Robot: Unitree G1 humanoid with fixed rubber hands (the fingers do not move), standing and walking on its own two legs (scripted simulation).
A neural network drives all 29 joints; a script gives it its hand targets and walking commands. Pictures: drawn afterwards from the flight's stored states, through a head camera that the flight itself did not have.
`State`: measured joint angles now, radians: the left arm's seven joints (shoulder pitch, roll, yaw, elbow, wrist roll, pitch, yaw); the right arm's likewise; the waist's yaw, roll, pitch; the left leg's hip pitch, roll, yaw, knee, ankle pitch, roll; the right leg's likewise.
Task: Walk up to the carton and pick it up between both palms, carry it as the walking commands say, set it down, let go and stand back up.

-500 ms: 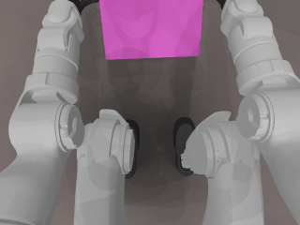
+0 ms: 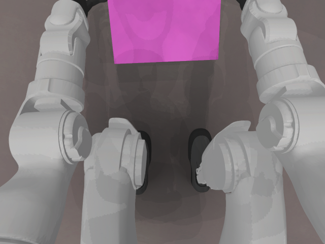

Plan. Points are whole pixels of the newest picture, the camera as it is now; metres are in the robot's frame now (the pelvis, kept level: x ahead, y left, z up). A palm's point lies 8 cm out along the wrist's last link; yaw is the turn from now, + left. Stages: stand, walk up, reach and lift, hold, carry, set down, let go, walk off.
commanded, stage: set down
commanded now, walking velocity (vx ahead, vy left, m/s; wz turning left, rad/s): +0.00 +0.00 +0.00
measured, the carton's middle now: out of the picture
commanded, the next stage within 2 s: none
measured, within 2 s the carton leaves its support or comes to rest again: neither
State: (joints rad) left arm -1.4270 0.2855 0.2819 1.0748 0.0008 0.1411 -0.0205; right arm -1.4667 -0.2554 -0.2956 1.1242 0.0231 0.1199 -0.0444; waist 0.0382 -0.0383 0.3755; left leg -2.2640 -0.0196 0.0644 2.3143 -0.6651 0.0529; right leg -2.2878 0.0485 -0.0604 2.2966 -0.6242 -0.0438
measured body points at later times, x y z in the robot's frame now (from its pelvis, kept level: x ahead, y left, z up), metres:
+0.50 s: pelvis +0.00 +0.00 +0.00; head +0.36 +0.02 +0.25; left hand +0.53 +0.19 -0.19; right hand +0.55 -0.13 -0.18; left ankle +0.09 +0.10 -0.31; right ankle +0.10 -0.10 -0.31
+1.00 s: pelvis -0.02 +0.00 +0.00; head +0.34 +0.02 +0.25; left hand +0.52 +0.22 -0.18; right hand +0.53 -0.16 -0.19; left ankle +0.09 +0.10 -0.31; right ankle +0.10 -0.10 -0.31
